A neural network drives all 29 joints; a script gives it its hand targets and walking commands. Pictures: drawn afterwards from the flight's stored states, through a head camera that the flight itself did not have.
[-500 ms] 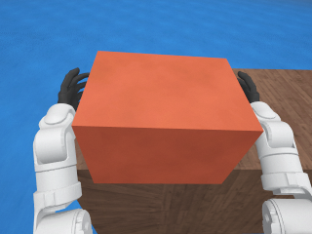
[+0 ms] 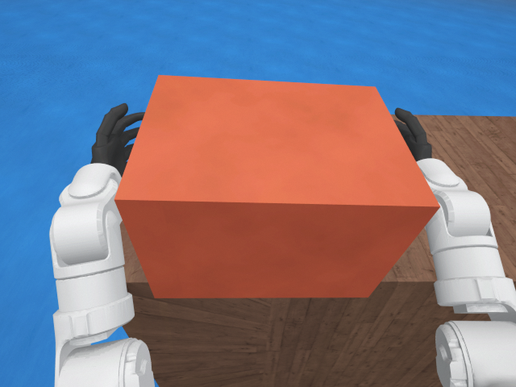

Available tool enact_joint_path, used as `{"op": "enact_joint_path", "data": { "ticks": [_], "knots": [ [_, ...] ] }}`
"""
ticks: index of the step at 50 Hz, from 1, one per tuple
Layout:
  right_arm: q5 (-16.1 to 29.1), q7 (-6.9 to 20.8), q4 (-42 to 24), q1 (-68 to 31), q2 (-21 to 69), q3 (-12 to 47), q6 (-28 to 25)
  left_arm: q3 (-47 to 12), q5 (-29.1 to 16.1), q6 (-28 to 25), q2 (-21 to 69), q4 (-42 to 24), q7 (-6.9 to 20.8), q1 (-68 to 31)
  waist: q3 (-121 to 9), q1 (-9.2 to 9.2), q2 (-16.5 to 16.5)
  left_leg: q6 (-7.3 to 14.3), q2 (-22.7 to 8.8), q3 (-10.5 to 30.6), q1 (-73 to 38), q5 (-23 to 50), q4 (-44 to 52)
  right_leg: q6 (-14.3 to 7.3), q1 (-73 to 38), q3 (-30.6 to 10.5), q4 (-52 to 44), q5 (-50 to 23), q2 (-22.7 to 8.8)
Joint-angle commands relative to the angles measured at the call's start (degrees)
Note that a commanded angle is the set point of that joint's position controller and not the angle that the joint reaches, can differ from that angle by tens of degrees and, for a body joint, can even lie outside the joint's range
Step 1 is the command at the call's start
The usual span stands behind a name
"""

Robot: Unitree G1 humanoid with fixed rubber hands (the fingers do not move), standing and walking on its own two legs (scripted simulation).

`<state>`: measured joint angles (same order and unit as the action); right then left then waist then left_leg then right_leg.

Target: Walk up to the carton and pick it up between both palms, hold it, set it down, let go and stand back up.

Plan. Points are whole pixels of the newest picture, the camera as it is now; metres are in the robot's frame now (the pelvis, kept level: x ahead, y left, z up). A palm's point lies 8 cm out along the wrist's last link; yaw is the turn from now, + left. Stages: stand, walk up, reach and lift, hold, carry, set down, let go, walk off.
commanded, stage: reach and lift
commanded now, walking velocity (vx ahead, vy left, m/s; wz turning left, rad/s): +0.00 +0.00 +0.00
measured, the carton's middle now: (267, 190) +0.35 -0.02 +0.17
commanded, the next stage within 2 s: hold in 0.36 s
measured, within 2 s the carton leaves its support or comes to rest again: neither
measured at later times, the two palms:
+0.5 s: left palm (104, 159) +0.35 +0.19 +0.23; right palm (413, 151) +0.35 -0.22 +0.23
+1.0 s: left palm (98, 155) +0.35 +0.19 +0.24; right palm (411, 144) +0.36 -0.22 +0.24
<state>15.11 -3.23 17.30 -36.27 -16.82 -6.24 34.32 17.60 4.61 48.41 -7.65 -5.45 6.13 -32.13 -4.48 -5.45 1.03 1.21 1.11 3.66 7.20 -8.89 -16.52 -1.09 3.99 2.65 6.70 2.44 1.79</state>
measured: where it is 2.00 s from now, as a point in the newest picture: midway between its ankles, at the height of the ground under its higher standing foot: outside the picture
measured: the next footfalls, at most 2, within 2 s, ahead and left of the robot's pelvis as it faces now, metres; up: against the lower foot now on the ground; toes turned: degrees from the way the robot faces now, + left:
none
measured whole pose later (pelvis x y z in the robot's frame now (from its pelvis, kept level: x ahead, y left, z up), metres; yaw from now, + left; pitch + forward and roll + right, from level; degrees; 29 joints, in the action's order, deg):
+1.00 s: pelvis +0.00 +0.00 +0.00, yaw +0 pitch -1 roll -1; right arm 17.8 -5.1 23.1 -42.9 -18.5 -4.0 37.6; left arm 19.0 4.8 52.5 -9.0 -2.0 6.0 -36.6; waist -6.4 -4.6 0.9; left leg 1.0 0.9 3.5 7.0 -8.5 -16.3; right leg -1.3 3.6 2.4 6.3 2.0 2.0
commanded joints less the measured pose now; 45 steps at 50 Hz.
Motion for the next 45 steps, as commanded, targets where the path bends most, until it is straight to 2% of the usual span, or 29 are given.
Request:
{"op": "enact_joint_path", "data": {
  "ticks": [1, 17, 19, 22, 23, 25, 29, 35, 45],
  "knots": [
    [4.89, 4.36, -19.23, -40.60, 16.32, 13.66, -4.29, -22.65, -6.73, -2.36, 15.09, -10.99, 5.10, -34.36, -22.46, -0.30, -1.89, -2.06, 0.50, -0.63, -1.99, 14.18, 0.84, -0.40, -13.99, -0.87, 4.00, -14.62, 0.21],
    [5.61, 4.08, -16.97, -43.35, 15.60, 13.11, -3.04, -22.33, -7.08, -0.99, 15.10, -9.76, 5.04, -36.86, -22.17, -0.28, -1.90, -2.26, 0.26, -0.73, -2.14, 13.23, 0.91, -0.57, -12.70, -1.02, 3.59, -12.40, 0.26],
    [6.04, 4.00, -17.26, -44.03, 15.80, 13.62, -2.84, -22.13, -7.03, -0.74, 15.13, -10.14, 4.94, -37.12, -22.73, 0.28, -1.77, -2.09, 0.34, -0.84, -2.05, 13.82, 0.82, -0.54, -13.29, -1.04, 3.76, -12.73, 0.35],
    [7.79, 3.77, -19.20, -45.55, 16.48, 15.70, -2.15, -21.66, -7.10, 0.15, 15.15, -11.97, 4.48, -37.26, -24.55, 2.13, -1.31, -1.64, 0.54, -1.12, -2.07, 16.62, 0.34, -0.34, -15.09, -1.10, 4.39, -14.62, 0.68],
    [7.01, 3.47, -16.08, -42.19, 16.48, 15.59, -1.42, -20.59, -6.61, 0.72, 14.74, -9.13, 4.72, -34.72, -22.27, 1.09, -0.06, -1.57, -0.03, -1.14, -2.68, 16.79, 0.59, -0.47, -15.81, -1.48, 3.50, -15.42, -0.12],
    [7.44, 3.16, -14.90, -42.56, 16.70, 15.48, -1.03, -21.29, -6.98, 1.20, 14.46, -9.80, 5.09, -35.72, -21.57, 0.80, -1.13, -1.84, -0.03, -0.96, -2.99, 16.36, 0.99, -0.54, -14.04, -1.71, 2.83, -13.93, -0.30],
    [7.64, 2.90, -17.93, -45.11, 17.13, 15.45, -1.26, -23.15, -8.23, 0.69, 15.51, -12.59, 5.08, -38.33, -24.23, -0.08, -2.42, -2.36, 0.08, -0.82, -3.79, 17.21, 0.17, -0.86, -13.31, -1.57, 2.98, -14.61, -0.17],
    [6.52, 3.52, -12.49, -47.06, 16.74, 13.63, -0.77, -21.39, -7.83, 0.74, 14.87, -7.74, 5.19, -41.16, -19.95, 0.06, -2.38, -1.84, -0.39, -0.90, 1.12, 7.33, 2.31, -0.90, -12.10, -1.13, 2.92, -6.46, -0.28],
    [7.01, 3.41, -10.50, -48.12, 17.29, 13.71, -0.34, -21.32, -7.99, 0.59, 15.42, -6.48, 5.64, -42.20, -21.86, 0.22, -2.61, -1.87, -0.42, -0.55, -0.10, 10.11, 1.83, -1.10, -13.10, -1.46, 2.85, -8.26, -0.07]
  ]
}}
